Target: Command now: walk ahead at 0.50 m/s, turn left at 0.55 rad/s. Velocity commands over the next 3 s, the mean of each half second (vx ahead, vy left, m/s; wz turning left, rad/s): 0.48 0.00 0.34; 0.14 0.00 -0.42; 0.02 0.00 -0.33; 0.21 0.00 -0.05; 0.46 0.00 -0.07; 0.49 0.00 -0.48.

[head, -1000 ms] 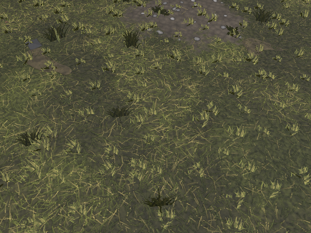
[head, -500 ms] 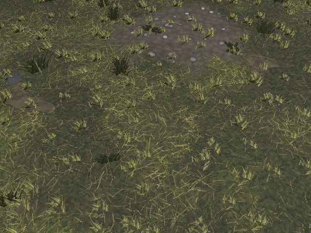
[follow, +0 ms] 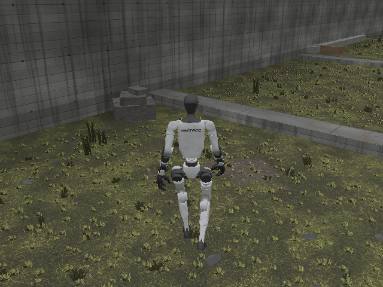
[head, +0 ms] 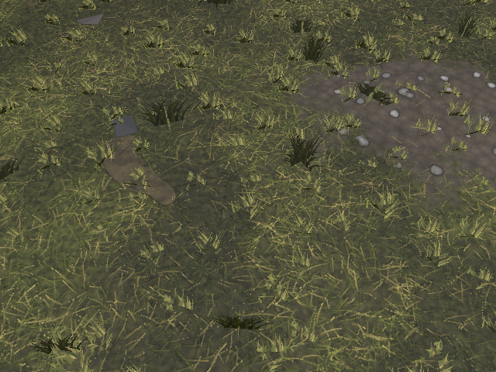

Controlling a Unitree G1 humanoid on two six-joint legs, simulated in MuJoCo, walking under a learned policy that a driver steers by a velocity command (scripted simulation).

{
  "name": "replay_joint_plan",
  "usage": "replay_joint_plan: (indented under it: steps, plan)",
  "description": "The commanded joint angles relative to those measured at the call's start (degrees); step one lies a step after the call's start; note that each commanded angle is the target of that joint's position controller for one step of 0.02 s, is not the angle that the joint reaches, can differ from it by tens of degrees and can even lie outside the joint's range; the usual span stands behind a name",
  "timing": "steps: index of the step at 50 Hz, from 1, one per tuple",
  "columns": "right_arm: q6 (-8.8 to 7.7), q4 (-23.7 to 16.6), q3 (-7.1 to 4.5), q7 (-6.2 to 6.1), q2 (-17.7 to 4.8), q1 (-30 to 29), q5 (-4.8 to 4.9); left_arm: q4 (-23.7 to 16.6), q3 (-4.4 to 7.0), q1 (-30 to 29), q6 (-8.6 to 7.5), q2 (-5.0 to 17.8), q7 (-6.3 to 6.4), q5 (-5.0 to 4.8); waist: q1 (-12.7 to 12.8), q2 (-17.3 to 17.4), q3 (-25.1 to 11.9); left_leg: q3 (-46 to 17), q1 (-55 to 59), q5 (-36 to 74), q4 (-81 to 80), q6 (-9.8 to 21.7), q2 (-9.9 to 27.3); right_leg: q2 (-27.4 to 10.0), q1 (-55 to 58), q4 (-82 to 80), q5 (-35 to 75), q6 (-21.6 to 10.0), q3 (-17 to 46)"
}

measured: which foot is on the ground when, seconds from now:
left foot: down 0.00-0.48, up 0.50-1.00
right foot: up 0.00-0.46, down 0.48-1.00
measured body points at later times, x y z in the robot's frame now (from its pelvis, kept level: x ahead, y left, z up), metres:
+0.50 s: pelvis +0.29 -0.01 +0.01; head +0.32 -0.01 +0.45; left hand +0.45 +0.24 -0.09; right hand +0.29 -0.29 -0.13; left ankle +0.09 +0.03 -0.70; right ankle +0.42 -0.07 -0.72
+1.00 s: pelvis +0.40 +0.01 +0.03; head +0.42 +0.00 +0.47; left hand +0.48 +0.29 -0.10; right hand +0.52 -0.27 -0.09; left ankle +0.44 +0.14 -0.68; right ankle +0.42 -0.07 -0.71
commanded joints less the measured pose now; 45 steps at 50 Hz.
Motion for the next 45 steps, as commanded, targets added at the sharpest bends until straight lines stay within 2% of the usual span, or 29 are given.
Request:
replay_joint_plan:
  steps: [1,2,3,4,6,8,13,16,19,20,21,22,23,24,25,26,27,28,29,30,31,33,35,42,45]
  plan:
    - [0.89,1.71,-3.88,-1.54,-12.45,14.37,1.45,-9.8,1.32,-7.16,-2.81,7.86,-1.06,-0.7,-5.8,1.99,-7.76,-37.79,32.91,1.9,-21.38,13.45,22.61,-0.55,-36.99,22.23,5.38,-0.45,11.96]
    - [0.57,1.79,-3.18,-1.6,-9.52,12.09,1.33,-8.97,1.38,-6.06,-3.04,7.7,-0.84,-0.71,-2.79,-2.6,-3.59,-32.28,25.45,9.86,-22.2,10.52,19.77,-2.42,-33.27,16.33,7.99,-0.22,11.65]
    - [0.06,1.58,-2.74,-1.88,-8.25,10.36,1.66,-8.99,1.4,-5.84,-2.21,7.38,-0.74,0.32,-0.9,-3.13,-2.56,-27.76,20.8,15.34,-22.45,8.7,16.7,-3.53,-29.55,12.46,8.38,0.58,11.91]
    - [-0.5,1.3,-2.34,-2.0,-7.38,9.34,1.83,-8.71,1.21,-4.33,-0.96,6.64,-0.91,1.24,0.48,-2.06,-3.36,-24.48,18.3,18.51,-22.87,7.72,14.56,-3.9,-26.18,10.07,8.81,1.43,11.86]
    - [-1.66,1.7,-2.4,-1.81,-8.32,10.96,2.16,-9.5,1.1,-4.64,0.88,5.72,-1.35,1.74,1.12,-0.72,-4.0,-21.97,16.53,23.77,-22.99,7.42,12.35,-3.66,-25.2,6.55,9.29,2.87,10.71]
    - [-1.95,1.89,-2.78,-1.72,-9.89,13.08,2.07,-11.21,0.96,-8.2,1.62,5.46,-1.62,1.64,0.34,0.59,-3.26,-21.1,15.72,23.44,-23.79,6.5,10.9,-3.59,-27.22,1.94,13.08,3.93,9.7]
    - [-1.5,2.33,-2.73,-1.76,-9.84,19.07,1.92,-15.4,0.61,-19.19,1.71,5.92,-2.01,1.19,-3.92,3.34,-1.94,-22.36,20.85,22.77,-23.41,3.32,9.72,-2.4,-32.62,-11.07,23.15,4.45,9.38]
    - [-1.87,3.48,-1.95,-2.15,-8.22,22.0,1.59,-16.32,-0.15,-22.92,1.14,5.05,-2.6,0.9,-5.96,4.0,-1.55,-20.15,25.37,26.72,-23.53,1.71,10.24,-1.59,-31.69,-18.7,27.52,2.73,7.63]
    - [-2.3,4.24,-1.56,-2.51,-8.64,23.3,0.76,-17.71,-0.39,-26.12,0.6,5.58,-2.86,0.33,-6.93,4.66,-0.35,-19.18,29.67,30.69,-23.59,1.08,12.64,-0.27,-29.81,-24.04,26.67,-0.34,6.18]
    - [-2.43,4.37,-1.57,-2.7,-9.15,22.63,0.5,-17.76,-0.23,-25.28,0.43,6.17,-2.89,0.23,-5.92,4.94,-0.16,-18.48,30.73,33.48,-22.95,0.61,13.64,0.24,-28.04,-25.63,24.74,-1.7,6.24]
    - [-2.54,4.42,-1.44,-2.95,-9.27,21.11,0.32,-16.85,-0.01,-22.17,0.14,6.68,-2.76,0.3,-3.98,4.91,-0.36,-16.63,30.78,42.03,-20.15,-0.54,13.53,1.59,-23.87,-27.44,22.56,-3.06,5.99]
    - [-2.69,4.57,-1.39,-3.22,-9.59,20.39,0.19,-15.08,0.41,-17.19,-0.25,7.53,-2.42,0.39,-1.98,5.37,-2.5,-15.49,31.27,52.2,-15.35,-1.69,13.13,3.94,-18.08,-28.15,20.76,-4.16,5.37]
    - [-2.72,4.8,-1.39,-3.26,-10.04,19.52,-0.01,-12.33,0.94,-9.35,-0.85,8.47,-1.91,0.35,1.38,5.01,-5.92,-14.07,31.64,57.84,-6.72,-2.76,11.88,6.03,-10.87,-30.55,21.65,-5.34,4.99]
    - [-2.91,4.62,-1.28,-3.25,-10.15,18.33,0.57,-9.79,1.26,-1.22,-1.65,9.08,-1.4,0.9,5.48,3.67,-9.54,-11.89,26.77,51.83,4.12,-3.98,9.77,3.9,-0.03,-34.39,30.15,-6.67,6.93]
    - [-3.34,2.6,-0.52,-3.38,-7.67,19.07,1.26,-8.24,2.11,6.8,-1.95,13.37,-0.81,1.84,6.79,-3.63,-16.52,-8.72,15.67,26.81,21.71,-5.47,5.41,-9.02,14.04,-30.17,49.33,-9.72,20.82]
    - [-2.87,3.77,-0.33,-3.12,-4.65,28.89,3.33,-7.67,3.22,5.19,-1.17,17.0,-1.4,0.84,0.84,-16.34,-23.35,-7.26,-0.71,-20.77,40.32,-8.14,-4.34,-22.16,26.05,-31.29,73.86,-21.59,43.0]
    - [-2.3,4.18,-0.69,-3.43,-8.67,25.22,0.66,-9.08,2.87,1.08,-0.49,13.38,-2.14,-1.92,0.42,-4.65,-21.2,-11.98,-2.02,-16.03,42.18,-7.88,-0.03,-18.45,20.55,-33.52,71.65,-20.19,41.19]
    - [-2.3,2.39,-0.66,-3.26,-8.34,18.43,0.36,-10.24,2.22,-4.21,-0.37,10.77,-2.2,-2.07,0.14,-2.47,-13.06,-11.84,-4.99,-12.62,41.33,-8.43,1.74,-15.61,13.27,-34.85,68.57,-18.94,33.54]
    - [-2.24,1.43,-0.45,-3.07,-7.91,15.38,0.12,-10.56,1.7,-6.6,-0.07,8.55,-2.12,-1.62,-0.47,0.28,-9.21,-11.34,-5.84,-10.78,38.85,-8.75,3.53,-12.57,8.12,-37.07,64.96,-17.25,29.53]
    - [-1.52,0.61,-0.47,-2.75,-7.86,13.6,-0.18,-10.26,1.57,-6.49,0.12,8.14,-1.7,-1.74,-0.93,0.09,-7.09,-11.12,-5.71,-9.9,36.5,-9.28,4.76,-10.37,4.54,-38.69,63.26,-16.06,26.96]
    - [-0.59,0.2,-0.24,-2.47,-7.08,14.33,-0.41,-9.54,1.5,-6.27,0.39,8.13,-1.44,-1.78,-2.26,-0.95,-6.9,-10.83,-3.23,-9.27,33.87,-9.98,5.24,-8.56,0.9,-39.81,61.77,-15.01,24.97]
    - [0.84,-0.3,0.03,-2.48,-5.73,14.93,-0.24,-9.15,1.98,-5.16,0.46,9.73,-1.5,-1.33,-3.15,-1.71,-8.15,-9.88,-0.8,-9.25,30.58,-11.3,4.73,-7.11,-2.5,-40.08,62.66,-14.5,23.52]
    - [1.71,-0.94,0.19,-2.71,-5.37,13.96,-0.11,-9.51,2.58,-4.98,0.87,11.39,-1.46,-0.9,-3.28,-2.34,-8.99,-9.24,-0.89,-8.17,27.86,-12.26,4.74,-6.14,-4.95,-40.45,59.38,-14.39,23.07]
    - [3.55,-4.42,-0.05,-3.52,-6.48,3.72,0.27,-10.72,3.7,-2.01,3.56,12.4,-0.64,-0.6,0.43,-5.21,-6.95,-10.77,-6.67,-4.96,18.44,-13.39,5.44,-4.34,-4.54,-42.64,26.51,-11.4,31.34]
    - [3.29,-5.55,0.18,-3.83,-6.45,1.14,0.72,-11.13,4.14,-1.22,4.32,12.64,-0.35,-0.24,1.6,-6.0,-5.9,-11.59,-6.93,-7.01,13.73,-13.01,4.48,-4.34,-2.6,-41.66,22.49,-11.45,34.93]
